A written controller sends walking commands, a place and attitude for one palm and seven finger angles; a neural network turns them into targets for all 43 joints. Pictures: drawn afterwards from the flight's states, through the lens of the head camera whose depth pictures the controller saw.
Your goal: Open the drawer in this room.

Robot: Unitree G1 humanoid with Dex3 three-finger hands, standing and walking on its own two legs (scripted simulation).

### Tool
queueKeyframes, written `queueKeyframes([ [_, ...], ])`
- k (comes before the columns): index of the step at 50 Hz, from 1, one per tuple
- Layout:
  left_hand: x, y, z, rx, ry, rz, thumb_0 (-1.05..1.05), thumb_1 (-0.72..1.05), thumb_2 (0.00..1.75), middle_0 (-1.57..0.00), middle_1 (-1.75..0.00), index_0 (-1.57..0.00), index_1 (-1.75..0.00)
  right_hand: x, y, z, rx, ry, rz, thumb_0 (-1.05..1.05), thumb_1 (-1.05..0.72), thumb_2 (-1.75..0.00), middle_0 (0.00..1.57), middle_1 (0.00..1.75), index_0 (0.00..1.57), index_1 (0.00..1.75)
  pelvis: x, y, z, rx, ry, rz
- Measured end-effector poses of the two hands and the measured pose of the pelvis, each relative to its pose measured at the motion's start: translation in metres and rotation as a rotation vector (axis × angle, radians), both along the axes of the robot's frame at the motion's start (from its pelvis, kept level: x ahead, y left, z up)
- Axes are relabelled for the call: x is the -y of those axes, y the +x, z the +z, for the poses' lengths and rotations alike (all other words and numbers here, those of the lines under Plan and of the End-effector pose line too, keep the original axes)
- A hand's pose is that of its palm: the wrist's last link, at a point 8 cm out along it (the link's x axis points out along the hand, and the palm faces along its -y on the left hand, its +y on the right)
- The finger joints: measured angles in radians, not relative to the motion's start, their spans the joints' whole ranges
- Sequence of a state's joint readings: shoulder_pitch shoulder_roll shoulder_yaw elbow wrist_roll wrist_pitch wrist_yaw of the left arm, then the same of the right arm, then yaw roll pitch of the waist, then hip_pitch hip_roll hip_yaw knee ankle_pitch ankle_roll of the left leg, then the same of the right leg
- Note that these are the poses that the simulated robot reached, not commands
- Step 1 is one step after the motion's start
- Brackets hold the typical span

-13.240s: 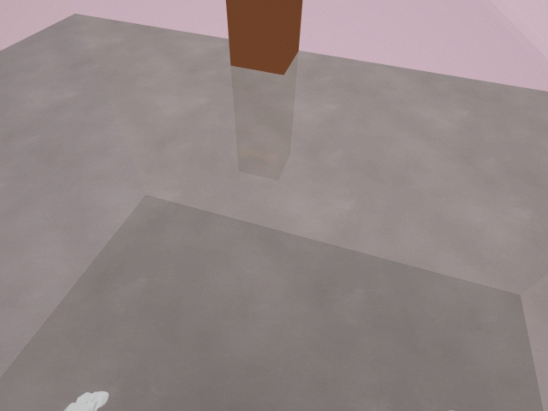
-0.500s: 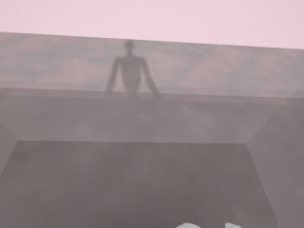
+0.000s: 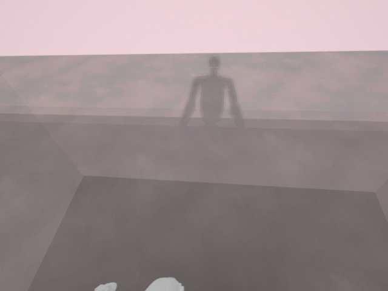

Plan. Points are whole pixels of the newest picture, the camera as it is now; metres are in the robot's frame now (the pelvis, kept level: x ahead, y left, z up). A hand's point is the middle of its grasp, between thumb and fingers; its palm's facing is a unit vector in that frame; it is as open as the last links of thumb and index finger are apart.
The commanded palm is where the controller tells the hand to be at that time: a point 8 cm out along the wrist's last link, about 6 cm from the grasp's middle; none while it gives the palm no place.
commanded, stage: turn or walk to find it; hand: left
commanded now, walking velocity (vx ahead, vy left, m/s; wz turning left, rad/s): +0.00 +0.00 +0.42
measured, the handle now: out of the picture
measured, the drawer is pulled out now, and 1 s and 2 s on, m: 0.00 0.00 0.00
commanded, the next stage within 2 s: none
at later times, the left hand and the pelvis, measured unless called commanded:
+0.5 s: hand out of the picture -0.05 +0.27 -0.18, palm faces +0.28 -0.93 -0.26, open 7.4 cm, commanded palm none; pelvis -0.03 +0.05 +0.00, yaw +13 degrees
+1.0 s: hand out of the picture -0.04 +0.20 -0.14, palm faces +0.43 -0.86 -0.28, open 7.4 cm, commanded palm none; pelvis -0.04 -0.01 +0.00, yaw +27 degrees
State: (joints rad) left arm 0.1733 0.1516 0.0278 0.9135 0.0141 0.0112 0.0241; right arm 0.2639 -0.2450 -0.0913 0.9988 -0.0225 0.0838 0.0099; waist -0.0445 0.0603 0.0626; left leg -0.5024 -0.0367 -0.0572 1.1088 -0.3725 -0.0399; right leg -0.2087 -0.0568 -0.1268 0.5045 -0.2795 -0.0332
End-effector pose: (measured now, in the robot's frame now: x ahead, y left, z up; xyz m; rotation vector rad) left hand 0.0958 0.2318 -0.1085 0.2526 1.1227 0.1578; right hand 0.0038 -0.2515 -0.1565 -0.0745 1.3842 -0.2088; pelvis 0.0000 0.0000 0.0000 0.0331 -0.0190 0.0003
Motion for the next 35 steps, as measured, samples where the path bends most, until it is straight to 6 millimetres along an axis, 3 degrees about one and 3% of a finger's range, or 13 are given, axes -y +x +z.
queueKeyframes([
  [6,-0.001,-0.04,-0.005,-0.05,-0.011,0.089,0.0,0.91,0.9,-0.2,-0.3,-0.21,-0.3,0.007,0.007,0.006,-0.029,-0.018,0.071,0.01,-0.91,-0.9,0.2,0.3,0.2,0.3,0.003,-0.004,0.003,-0.005,0.007,0.063],
  [10,-0.014,-0.072,-0.011,-0.091,-0.018,0.152,0.0,0.91,0.9,-0.2,-0.3,-0.21,-0.3,0.0,0.029,0.009,-0.021,-0.035,0.143,0.01,-0.91,-0.9,0.2,0.3,0.2,0.3,-0.004,-0.008,0.002,-0.01,0.006,0.102],
  [17,-0.055,-0.139,-0.039,-0.184,-0.044,0.275,0.0,0.9,0.9,-0.2,-0.3,-0.21,-0.3,-0.041,0.095,0.016,0.135,-0.08,0.292,0.01,-0.91,-0.9,0.2,0.3,0.2,0.3,-0.033,-0.02,-0.012,-0.013,-0.03,0.171],
  [20,-0.071,-0.16,-0.046,-0.231,-0.044,0.313,0.0,0.9,0.9,-0.2,-0.3,-0.21,-0.29,-0.062,0.114,0.025,0.208,-0.086,0.337,0.01,-0.91,-0.9,0.2,0.3,0.2,0.3,-0.042,-0.025,-0.013,-0.004,-0.025,0.181],
  [23,-0.08,-0.166,-0.041,-0.232,-0.048,0.339,0.01,0.91,0.9,-0.2,-0.3,-0.2,-0.29,-0.077,0.122,0.035,0.238,-0.087,0.371,0.01,-0.91,-0.89,0.2,0.3,0.2,0.3,-0.047,-0.028,-0.007,0.002,-0.039,0.205],
  [28,-0.085,-0.158,-0.031,-0.157,-0.049,0.358,0.01,0.91,0.9,-0.2,-0.3,-0.2,-0.29,-0.091,0.122,0.038,0.237,-0.063,0.411,0.01,-0.91,-0.89,0.2,0.3,0.2,0.3,-0.048,-0.033,0.0,0.002,-0.044,0.246],
  [35,-0.071,-0.133,-0.019,-0.06,-0.03,0.36,0.0,0.91,0.9,-0.2,-0.3,-0.2,-0.29,-0.081,0.105,0.024,0.187,-0.022,0.416,0.01,-0.9,-0.89,0.2,0.3,0.21,0.3,-0.033,-0.037,-0.001,-0.004,-0.033,0.306],
])
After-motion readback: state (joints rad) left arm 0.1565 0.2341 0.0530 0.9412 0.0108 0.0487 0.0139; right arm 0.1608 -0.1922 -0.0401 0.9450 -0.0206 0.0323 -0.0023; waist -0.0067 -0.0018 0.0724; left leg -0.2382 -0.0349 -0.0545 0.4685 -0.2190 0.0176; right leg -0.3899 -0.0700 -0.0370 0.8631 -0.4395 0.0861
